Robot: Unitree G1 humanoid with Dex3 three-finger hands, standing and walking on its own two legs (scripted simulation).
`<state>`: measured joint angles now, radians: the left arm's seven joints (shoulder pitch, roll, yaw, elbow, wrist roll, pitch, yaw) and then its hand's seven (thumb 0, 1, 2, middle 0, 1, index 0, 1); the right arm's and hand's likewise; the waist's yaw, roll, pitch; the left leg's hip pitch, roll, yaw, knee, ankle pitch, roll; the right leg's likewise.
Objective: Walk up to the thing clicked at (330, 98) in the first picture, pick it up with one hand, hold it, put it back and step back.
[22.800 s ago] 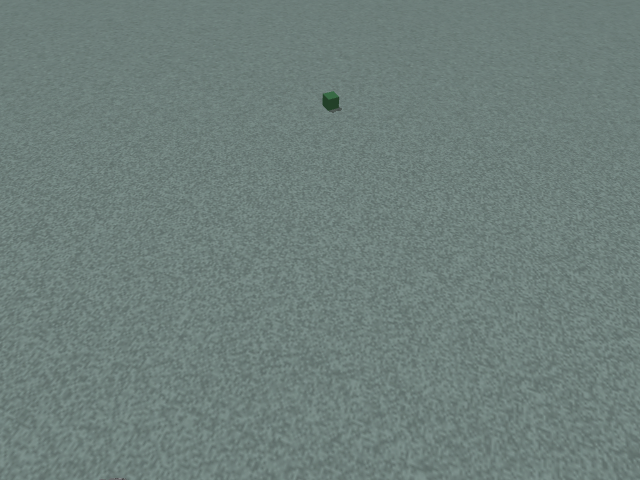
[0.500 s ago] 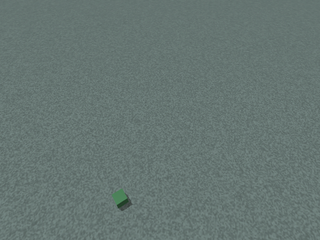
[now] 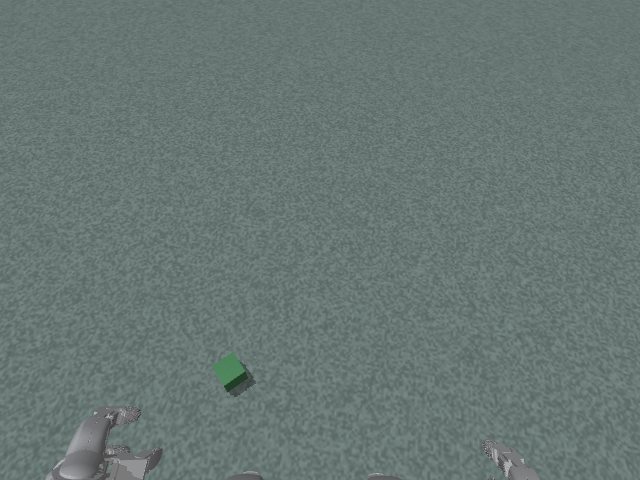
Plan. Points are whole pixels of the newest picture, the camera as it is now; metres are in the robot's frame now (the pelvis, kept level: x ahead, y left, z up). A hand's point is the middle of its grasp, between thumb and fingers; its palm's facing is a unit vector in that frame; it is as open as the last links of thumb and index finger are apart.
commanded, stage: rise first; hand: left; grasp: from above
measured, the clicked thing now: (230, 372) +0.44 +0.25 -0.72
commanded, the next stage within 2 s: none
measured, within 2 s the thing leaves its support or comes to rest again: neither
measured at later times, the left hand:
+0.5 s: hand out of the picture +0.14 +0.26 -0.20, palm faces -0.11 -0.86 -0.50, open 14.1 cm
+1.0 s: hand (144, 463) +0.17 +0.30 -0.32, palm faces -0.29 -0.59 -0.76, open 13.9 cm
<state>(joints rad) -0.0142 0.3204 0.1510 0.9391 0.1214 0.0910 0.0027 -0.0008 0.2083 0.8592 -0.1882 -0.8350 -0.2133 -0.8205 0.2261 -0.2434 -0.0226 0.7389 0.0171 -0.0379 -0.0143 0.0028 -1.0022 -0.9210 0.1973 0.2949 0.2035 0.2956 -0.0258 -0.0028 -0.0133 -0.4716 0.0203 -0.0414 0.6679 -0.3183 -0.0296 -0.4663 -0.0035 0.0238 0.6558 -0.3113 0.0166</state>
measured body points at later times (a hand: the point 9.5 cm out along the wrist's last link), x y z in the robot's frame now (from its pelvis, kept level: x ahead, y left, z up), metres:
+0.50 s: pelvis +0.00 +0.01 -0.06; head +0.09 +0.03 +0.38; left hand +0.14 +0.31 -0.17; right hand +0.17 -0.24 -0.15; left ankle +0.01 +0.14 -0.72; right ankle +0.01 -0.13 -0.72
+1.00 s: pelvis -0.03 +0.00 -0.16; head +0.11 +0.02 +0.26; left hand +0.19 +0.32 -0.27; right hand +0.16 -0.25 -0.27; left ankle +0.01 +0.14 -0.72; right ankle +0.01 -0.13 -0.72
